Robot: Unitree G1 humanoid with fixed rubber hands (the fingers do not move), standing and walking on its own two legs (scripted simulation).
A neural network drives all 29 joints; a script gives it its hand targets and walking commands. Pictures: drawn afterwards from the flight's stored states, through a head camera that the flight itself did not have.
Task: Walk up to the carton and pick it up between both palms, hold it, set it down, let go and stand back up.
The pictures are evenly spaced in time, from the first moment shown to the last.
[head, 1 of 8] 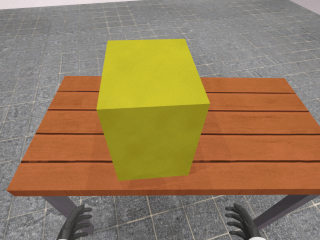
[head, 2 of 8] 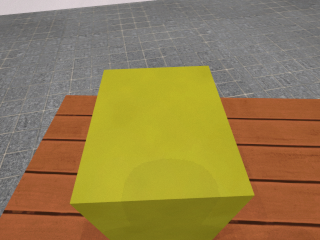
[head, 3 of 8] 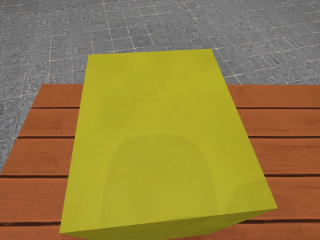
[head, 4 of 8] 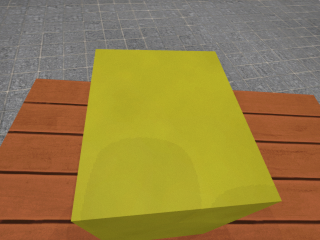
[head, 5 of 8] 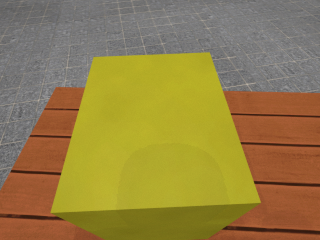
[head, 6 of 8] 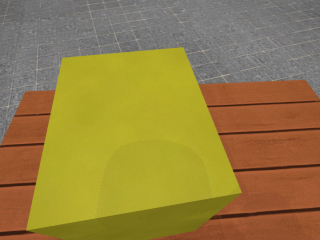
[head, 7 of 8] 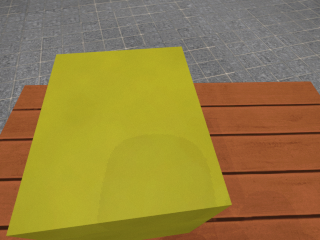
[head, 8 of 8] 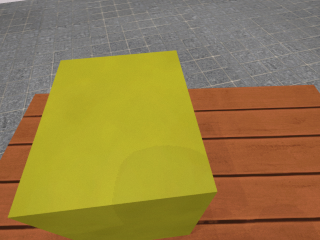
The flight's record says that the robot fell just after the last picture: no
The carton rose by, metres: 0.00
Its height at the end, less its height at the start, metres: +0.00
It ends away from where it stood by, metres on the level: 0.02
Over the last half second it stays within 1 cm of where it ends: yes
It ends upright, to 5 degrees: yes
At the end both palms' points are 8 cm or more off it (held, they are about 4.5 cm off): yes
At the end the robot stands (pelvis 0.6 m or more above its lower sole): yes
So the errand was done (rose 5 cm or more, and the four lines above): no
